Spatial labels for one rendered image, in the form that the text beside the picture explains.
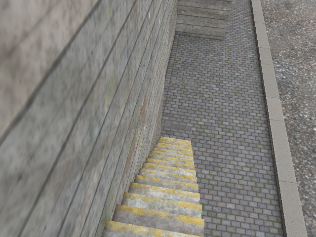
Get stairs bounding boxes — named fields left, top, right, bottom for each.
left=101, top=136, right=204, bottom=237

